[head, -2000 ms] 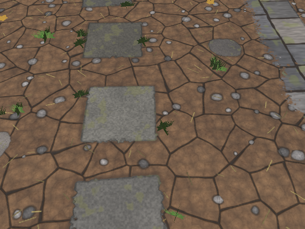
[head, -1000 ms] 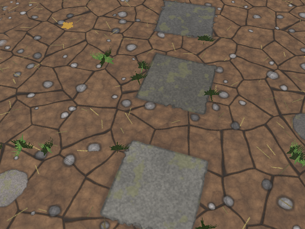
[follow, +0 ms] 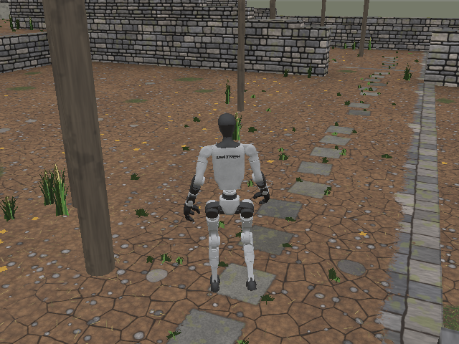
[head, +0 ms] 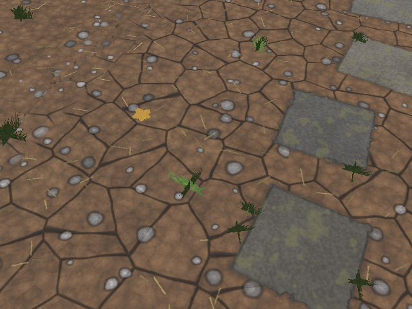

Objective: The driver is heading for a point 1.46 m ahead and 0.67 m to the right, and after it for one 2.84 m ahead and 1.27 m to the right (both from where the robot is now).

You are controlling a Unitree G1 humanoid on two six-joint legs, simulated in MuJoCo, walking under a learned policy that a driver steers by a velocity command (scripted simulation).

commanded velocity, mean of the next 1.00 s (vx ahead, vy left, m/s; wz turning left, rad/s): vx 0.50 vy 0.00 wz -0.56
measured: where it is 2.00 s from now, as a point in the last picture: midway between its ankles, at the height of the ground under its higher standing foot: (341, 205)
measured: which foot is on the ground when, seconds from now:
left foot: down 0.00-0.38, up 0.40-0.86, down 0.88-1.00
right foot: up 0.00-0.38, down 0.40-0.90, up 0.92-1.00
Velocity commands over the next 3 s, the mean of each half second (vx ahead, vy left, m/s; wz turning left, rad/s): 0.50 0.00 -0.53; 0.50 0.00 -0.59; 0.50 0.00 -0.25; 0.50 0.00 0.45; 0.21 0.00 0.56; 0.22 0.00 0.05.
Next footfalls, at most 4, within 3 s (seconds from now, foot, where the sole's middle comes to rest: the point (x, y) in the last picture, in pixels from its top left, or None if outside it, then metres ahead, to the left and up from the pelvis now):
0.40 right None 0.33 -0.18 -0.77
0.88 left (242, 256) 0.67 -0.10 -0.77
1.38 right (353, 251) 0.70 -0.50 -0.77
1.92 left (327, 165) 1.09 -0.47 -0.77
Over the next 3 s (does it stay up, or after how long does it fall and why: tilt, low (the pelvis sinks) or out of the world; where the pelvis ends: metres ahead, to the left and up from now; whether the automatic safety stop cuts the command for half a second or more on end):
stays up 1.22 -0.58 0.01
